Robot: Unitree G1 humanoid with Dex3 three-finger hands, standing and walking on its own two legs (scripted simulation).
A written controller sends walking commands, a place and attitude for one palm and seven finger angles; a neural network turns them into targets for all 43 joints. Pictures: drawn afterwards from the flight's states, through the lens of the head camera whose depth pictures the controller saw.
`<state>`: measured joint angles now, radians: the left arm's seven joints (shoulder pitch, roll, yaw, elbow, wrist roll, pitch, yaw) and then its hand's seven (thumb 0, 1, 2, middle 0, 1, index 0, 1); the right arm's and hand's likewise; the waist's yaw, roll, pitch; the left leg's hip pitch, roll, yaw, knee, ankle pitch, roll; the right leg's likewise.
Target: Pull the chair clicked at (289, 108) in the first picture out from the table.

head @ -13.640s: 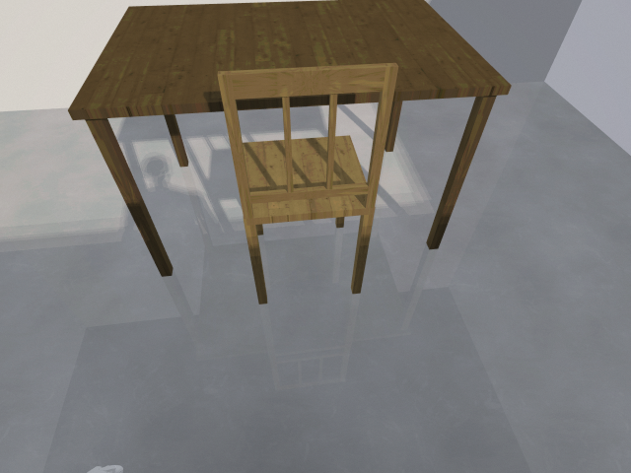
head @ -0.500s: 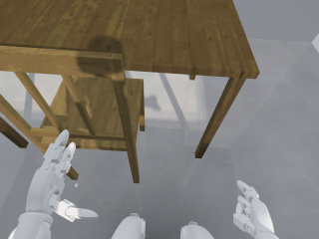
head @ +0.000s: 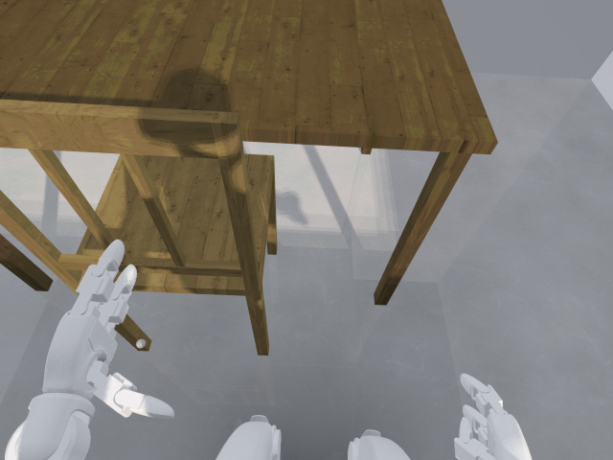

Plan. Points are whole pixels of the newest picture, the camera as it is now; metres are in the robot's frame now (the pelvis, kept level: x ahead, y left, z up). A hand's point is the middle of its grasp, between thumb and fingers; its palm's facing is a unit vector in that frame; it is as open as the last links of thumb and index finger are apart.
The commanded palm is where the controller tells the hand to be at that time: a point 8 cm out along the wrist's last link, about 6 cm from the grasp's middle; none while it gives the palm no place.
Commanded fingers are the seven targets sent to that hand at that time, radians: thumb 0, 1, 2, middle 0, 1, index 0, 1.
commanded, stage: raise the hand toward the chair's back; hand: left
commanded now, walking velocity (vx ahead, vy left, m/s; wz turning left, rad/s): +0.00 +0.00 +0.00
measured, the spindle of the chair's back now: (87, 214) +0.44 +0.36 +0.00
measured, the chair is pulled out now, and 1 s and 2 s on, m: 0.00 0.00 0.00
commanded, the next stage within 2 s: aim the fingers beside a spindle in 0.32 s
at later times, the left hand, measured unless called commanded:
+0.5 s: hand (156, 341) +0.25 +0.19 +0.04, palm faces +0.04 -1.00 -0.04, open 16.9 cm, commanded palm +0.23 +0.24 +0.04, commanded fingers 0.00 -0.50 0.30 -0.06 -0.08 -0.06 -0.08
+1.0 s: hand (192, 332) +0.27 +0.16 +0.02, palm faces +0.01 -1.00 -0.02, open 16.9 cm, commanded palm +0.25 +0.21 +0.02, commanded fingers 0.00 -0.50 0.30 -0.06 -0.08 -0.06 -0.08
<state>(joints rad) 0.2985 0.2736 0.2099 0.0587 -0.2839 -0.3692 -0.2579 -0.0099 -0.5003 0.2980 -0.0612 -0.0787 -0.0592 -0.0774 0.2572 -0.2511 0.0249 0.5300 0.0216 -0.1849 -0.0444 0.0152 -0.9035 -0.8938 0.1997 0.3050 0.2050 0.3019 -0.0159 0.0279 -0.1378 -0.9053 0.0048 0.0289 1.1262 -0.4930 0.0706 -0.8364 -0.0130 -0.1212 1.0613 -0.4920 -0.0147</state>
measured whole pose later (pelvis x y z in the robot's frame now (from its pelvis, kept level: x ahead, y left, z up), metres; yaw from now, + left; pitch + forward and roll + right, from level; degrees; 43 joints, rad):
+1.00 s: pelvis +0.00 -0.02 -0.02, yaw +0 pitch +18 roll -3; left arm 0.22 0.23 0.14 0.11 -0.25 -0.41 -0.20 -0.01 -0.50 0.30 -0.06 -0.08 -0.06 -0.08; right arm 0.23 -0.24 0.02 0.53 0.01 -0.16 -0.03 0.01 -0.90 -0.89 0.20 0.30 0.20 0.30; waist -0.02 0.03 -0.16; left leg -1.00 0.02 0.02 1.21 -0.53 0.04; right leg -0.94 0.00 -0.13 1.16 -0.54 -0.04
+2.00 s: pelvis +0.00 -0.02 -0.04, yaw -1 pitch +22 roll -2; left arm 0.07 0.16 0.01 0.20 -0.15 -0.44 -0.03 -0.01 -0.50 0.30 -0.06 -0.08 -0.06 -0.08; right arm 0.21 -0.23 0.02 0.52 -0.01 -0.05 0.01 0.01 -0.91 -0.89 0.20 0.30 0.20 0.30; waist -0.03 0.03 -0.18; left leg -1.13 0.02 0.03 1.31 -0.56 0.05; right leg -1.08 -0.01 -0.12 1.27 -0.57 -0.04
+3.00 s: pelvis +0.00 -0.03 -0.04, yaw +0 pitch +22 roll -1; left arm -0.13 0.17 0.04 0.40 -0.13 -0.45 0.00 -0.01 -0.50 0.30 -0.06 -0.08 -0.07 -0.09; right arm 0.21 -0.24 0.02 0.56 -0.01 -0.02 0.00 0.01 -0.91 -0.89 0.20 0.30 0.20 0.30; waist -0.04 0.02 -0.17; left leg -1.13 0.02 0.02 1.29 -0.54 0.03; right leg -1.08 0.00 -0.12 1.27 -0.57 -0.06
